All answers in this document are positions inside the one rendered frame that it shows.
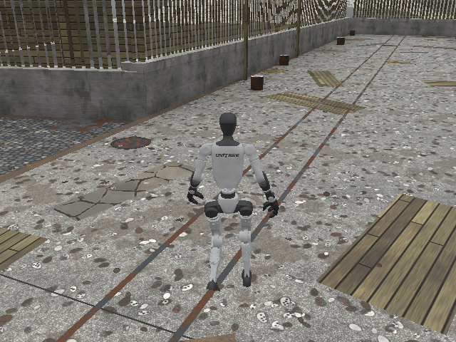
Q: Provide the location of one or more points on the robot right forearm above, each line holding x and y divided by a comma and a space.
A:
267, 190

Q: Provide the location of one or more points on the right robot upper arm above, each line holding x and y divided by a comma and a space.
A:
251, 151

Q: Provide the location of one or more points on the right robot hand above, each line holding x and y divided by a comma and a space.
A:
273, 206

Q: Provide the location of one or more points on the left robot upper arm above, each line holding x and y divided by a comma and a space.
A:
205, 150

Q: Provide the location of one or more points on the robot left forearm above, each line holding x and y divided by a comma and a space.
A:
193, 185

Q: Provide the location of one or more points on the right robot foot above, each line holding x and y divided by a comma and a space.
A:
246, 280

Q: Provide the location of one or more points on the left robot hand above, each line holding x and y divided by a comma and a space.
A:
197, 194

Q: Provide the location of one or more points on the humanoid robot torso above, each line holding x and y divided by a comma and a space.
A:
227, 170

